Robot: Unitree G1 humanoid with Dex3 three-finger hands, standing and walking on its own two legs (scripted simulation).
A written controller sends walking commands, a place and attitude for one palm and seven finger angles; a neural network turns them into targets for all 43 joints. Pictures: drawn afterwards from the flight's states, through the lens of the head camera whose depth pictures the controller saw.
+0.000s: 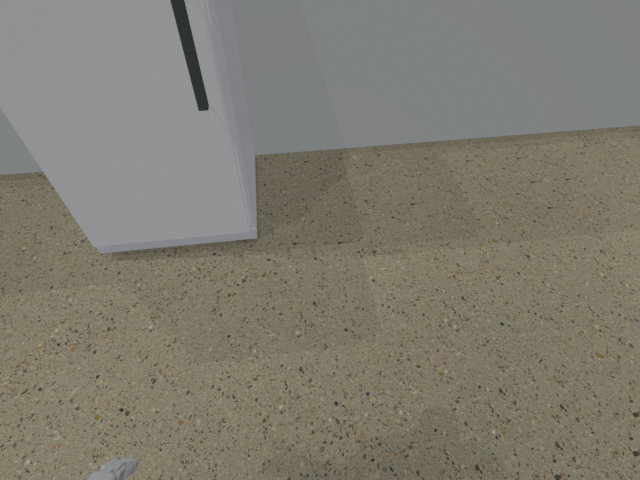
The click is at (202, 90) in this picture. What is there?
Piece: fridge door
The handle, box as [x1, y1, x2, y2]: [170, 0, 208, 110]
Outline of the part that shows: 170,0 198,109 205,110 207,109 208,104 183,0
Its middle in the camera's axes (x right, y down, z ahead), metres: -0.34 -0.51 +0.98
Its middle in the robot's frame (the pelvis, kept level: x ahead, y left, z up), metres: +1.07 +0.40 +0.10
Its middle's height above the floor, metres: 0.87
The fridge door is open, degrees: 0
